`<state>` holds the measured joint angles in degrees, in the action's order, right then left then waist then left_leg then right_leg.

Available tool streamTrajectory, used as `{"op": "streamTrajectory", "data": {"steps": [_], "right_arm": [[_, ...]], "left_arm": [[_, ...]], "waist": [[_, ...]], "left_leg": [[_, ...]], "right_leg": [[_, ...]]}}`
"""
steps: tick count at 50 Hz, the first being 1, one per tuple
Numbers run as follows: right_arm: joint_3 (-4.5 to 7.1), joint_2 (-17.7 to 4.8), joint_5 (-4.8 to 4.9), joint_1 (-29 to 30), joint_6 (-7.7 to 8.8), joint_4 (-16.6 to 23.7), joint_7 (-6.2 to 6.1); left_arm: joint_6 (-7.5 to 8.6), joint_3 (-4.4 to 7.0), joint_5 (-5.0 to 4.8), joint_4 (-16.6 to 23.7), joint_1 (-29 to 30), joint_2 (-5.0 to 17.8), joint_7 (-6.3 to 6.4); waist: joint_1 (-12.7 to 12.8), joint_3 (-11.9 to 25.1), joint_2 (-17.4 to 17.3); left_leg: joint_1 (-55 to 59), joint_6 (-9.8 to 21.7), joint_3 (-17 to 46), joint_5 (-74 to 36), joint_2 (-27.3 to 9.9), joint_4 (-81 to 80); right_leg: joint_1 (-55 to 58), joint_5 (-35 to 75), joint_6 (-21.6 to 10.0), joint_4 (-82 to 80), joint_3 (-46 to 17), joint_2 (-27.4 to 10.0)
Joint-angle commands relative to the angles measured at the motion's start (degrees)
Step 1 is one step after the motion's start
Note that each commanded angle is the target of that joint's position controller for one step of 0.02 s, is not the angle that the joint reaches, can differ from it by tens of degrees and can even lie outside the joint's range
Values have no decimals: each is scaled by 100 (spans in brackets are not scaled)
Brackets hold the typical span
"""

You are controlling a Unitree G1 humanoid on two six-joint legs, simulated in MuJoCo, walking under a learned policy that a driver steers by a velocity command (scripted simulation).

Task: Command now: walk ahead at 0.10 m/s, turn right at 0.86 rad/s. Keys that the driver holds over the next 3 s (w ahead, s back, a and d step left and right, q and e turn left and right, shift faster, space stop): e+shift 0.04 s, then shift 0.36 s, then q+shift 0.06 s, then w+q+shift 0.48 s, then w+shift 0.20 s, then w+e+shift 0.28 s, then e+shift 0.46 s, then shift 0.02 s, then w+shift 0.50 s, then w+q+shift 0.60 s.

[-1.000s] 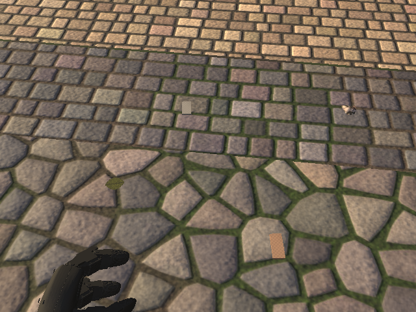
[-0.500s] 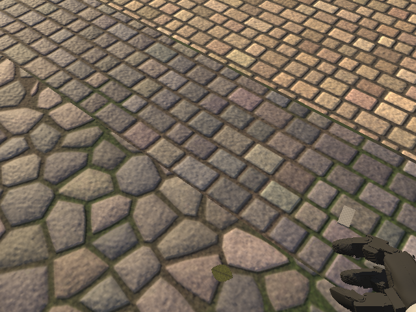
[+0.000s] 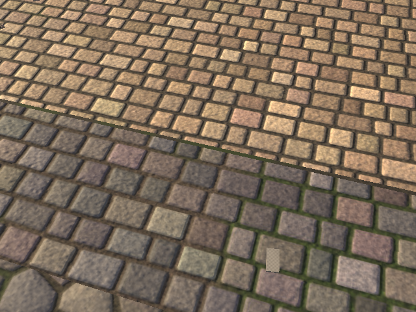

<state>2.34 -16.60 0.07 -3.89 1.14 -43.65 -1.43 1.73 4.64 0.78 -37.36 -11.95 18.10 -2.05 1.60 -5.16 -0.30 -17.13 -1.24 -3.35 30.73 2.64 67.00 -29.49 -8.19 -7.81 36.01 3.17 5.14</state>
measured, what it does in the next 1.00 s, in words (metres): walks ahead: left foot, then right foot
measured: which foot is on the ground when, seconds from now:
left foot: up 0.00-0.40, down 0.42-0.74, up 0.76-1.00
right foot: down 0.00-0.48, up 0.50-0.72, down 0.74-1.00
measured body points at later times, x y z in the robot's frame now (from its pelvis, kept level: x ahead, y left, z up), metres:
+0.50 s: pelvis +0.09 +0.07 +0.02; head +0.11 +0.09 +0.47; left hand +0.32 +0.27 -0.07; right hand +0.15 -0.21 -0.08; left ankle +0.12 +0.19 -0.71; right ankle +0.12 -0.05 -0.71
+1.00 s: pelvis +0.27 +0.09 +0.02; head +0.29 +0.09 +0.47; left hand +0.21 +0.38 -0.10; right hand +0.54 -0.12 -0.05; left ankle +0.35 +0.23 -0.64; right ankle +0.12 -0.07 -0.71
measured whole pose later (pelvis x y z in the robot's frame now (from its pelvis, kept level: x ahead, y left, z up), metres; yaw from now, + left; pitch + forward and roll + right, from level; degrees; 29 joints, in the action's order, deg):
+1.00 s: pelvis +0.27 +0.09 +0.02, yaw +10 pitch +3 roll -2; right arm 4.3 -19.6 -2.4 -4.6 -1.3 -34.8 6.0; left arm 5.1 3.4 2.6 -45.0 -26.5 17.9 0.4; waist 4.4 2.0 -2.1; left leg -45.8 2.6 0.3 10.2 -3.0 62.7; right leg 5.7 -21.9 2.8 13.1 7.9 -1.7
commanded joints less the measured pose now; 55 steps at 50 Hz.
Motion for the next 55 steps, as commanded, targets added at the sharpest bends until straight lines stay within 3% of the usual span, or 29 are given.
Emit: {"op": "streamTrajectory", "data": {"steps": [1,2,3,6,9,14,17,20,21,22,23,24,25,26,28,31,34,35,36,37,38,39,40,42,46,51,53,54,55], "right_arm": [[189,-934,8,-172,132,657,134],[182,-841,-77,-8,67,644,79],[192,-803,-87,-17,2,624,59],[145,-459,-40,-142,-76,450,38],[113,-346,18,-166,-137,403,-44],[156,-425,30,-10,-154,446,-94],[171,-465,35,-61,-42,460,-34],[182,-382,-19,-509,78,320,97],[163,-486,-158,-614,112,301,134],[160,-729,-240,-200,115,324,134],[81,-374,-244,2,107,379,150],[67,-310,-157,-131,81,392,141],[213,-782,-20,-525,34,317,120],[325,-1183,67,-837,10,276,103],[377,-1228,97,-1185,43,244,4],[360,-922,211,-1375,102,292,-44],[388,-886,276,-895,41,596,-26],[592,-1232,-240,-674,-105,496,194],[585,-979,-204,-560,-121,604,249],[511,-646,-106,-325,-67,756,266],[297,53,24,-260,4,1093,283],[248,-152,-96,107,9,1313,300],[288,-382,-173,287,-4,1307,335],[330,-508,-247,-123,-58,1104,511],[255,-487,-240,240,-169,1297,731],[44,-327,-243,938,-115,1551,839],[1,-274,-249,847,-94,1483,768],[44,-371,-248,505,-94,1393,682],[139,-573,-255,-350,-82,1179,589]], "left_arm": [[54,293,-100,761,-68,1013,82],[8,225,-213,809,54,818,146],[-44,205,-204,856,177,762,212],[-159,211,-56,876,49,772,339],[-265,208,-43,816,-85,794,447],[-393,119,29,891,148,612,417],[-414,72,41,869,150,535,363],[-411,-13,-63,796,205,371,334],[-361,-109,9,700,-46,70,325],[-291,-134,123,654,-560,-89,278],[-232,-95,197,672,-221,89,286],[-207,-42,189,672,127,252,292],[-184,18,112,715,454,321,298],[-130,59,21,777,586,344,287],[105,78,-203,859,846,355,211],[453,38,-231,826,935,109,135],[610,67,-276,716,804,-8,125],[344,-27,116,423,203,-9,135],[244,42,141,311,-148,124,234],[213,124,109,198,-857,514,350],[193,229,229,263,-1333,1196,438],[159,317,326,200,-1010,1386,473],[193,183,306,221,-829,911,427],[252,40,234,173,-676,588,341],[395,-1,168,-206,-990,600,272],[498,-39,163,-589,-1165,564,222],[475,-14,113,-795,-1314,783,232],[440,16,128,-907,-1415,983,246],[367,59,137,-973,-1435,1218,260]], "waist": [[-135,1609,58],[-223,1344,-336],[-314,1191,-319],[-246,1214,15],[-121,1530,320],[68,1227,834],[144,1164,981],[-150,1109,859],[-54,1157,376],[580,1036,-806],[399,866,-1078],[182,946,-822],[-99,810,-790],[-226,433,-1058],[-414,-18,-1301],[-438,120,-939],[-162,325,-914],[81,540,-769],[263,638,-436],[658,882,13],[844,1299,1365],[646,810,1172],[537,460,549],[273,392,626],[198,-43,674],[164,-507,504],[63,-391,572],[-170,-56,751],[-652,523,898]], "left_leg": [[-2366,-52,1356,-181,147,1571],[-2252,-47,1334,-419,-44,1060],[-1935,-58,1282,-541,-152,569],[-1292,-265,905,-753,-141,-560],[-1101,-447,875,-1126,-210,-1046],[-873,-412,795,-1275,-338,-1761],[-663,-284,731,-1068,-341,-2413],[294,2,613,-2105,-319,-4215],[671,202,1144,-2670,-885,-4612],[467,697,1950,-3414,-1472,-4579],[-211,1000,2226,-2670,-1547,-4778],[-226,836,2056,-1010,-1167,-4904],[-268,838,2228,660,-1065,-5149],[-216,1018,2842,1607,-1315,-5510],[93,1369,3726,1522,-1688,-5865],[894,1390,3629,646,-1417,-5651],[304,1261,3199,-178,-840,-5379],[-48,1111,2575,-384,-330,-4905],[-1011,920,2387,-407,-123,-4417],[-2399,626,2050,-109,115,-3558],[-3331,436,1242,316,513,-1867],[-4050,434,919,-345,-227,-1002],[-4138,460,974,-768,-512,-558],[-3898,379,828,-1162,-544,-119],[-4045,325,687,-1804,-723,364],[-2619,622,26,-2356,-604,-1663],[-1577,968,-457,-2015,-210,-2260],[-1063,1106,-641,-1613,131,-2273],[-119,1234,-671,-1133,433,-2300]], "right_leg": [[3013,977,-1376,-1858,-4069,-1997],[2442,636,-1102,-1882,-3679,-1791],[1949,707,-934,-1853,-3288,-1615],[1457,1860,-692,-1658,-2498,-1213],[1548,1908,-586,-1490,-2318,-1191],[1300,-71,-420,-1609,-2512,-1111],[1551,71,-435,-1422,-2785,-1233],[1464,266,-133,-1061,-2729,-1015],[1322,-247,221,-705,-2308,-788],[1243,-1156,563,-478,-1465,-213],[1663,-1066,797,-686,-1238,-303],[1849,-1001,848,-671,-1038,-199],[1642,-1433,878,-213,-658,47],[1054,-1706,921,136,-394,106],[234,-1810,870,659,-679,-142],[-182,-1785,775,304,-791,-263],[1166,-1145,818,-1103,-592,-73],[2014,-754,814,-1594,-206,146],[3221,-437,816,-1702,-262,-47],[4690,-963,703,-1655,-851,-802],[5256,-2976,336,-2331,-2936,-2576],[4357,-3574,-218,-2509,-4019,-3345],[4003,-3436,-284,-2449,-3656,-3111],[3685,-2613,43,-2566,-2398,-2437],[3280,-1135,198,-2899,-974,-2109],[2505,198,244,-3564,292,-1972],[2641,2880,239,-3219,701,-2000],[2981,5013,210,-2497,813,-2101],[3072,6359,207,-1251,888,-2208]]}}
Next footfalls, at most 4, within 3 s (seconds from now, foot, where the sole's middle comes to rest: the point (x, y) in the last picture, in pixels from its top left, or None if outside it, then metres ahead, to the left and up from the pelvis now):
0.42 left None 0.16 0.18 -0.75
0.74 right None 0.16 -0.06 -0.75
1.12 left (138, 280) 0.51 0.28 -0.75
1.58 right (155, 164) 0.96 0.27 -0.75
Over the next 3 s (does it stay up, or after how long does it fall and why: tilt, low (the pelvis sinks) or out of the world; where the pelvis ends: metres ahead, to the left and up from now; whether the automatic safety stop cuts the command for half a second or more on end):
stays up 1.60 0.10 -0.01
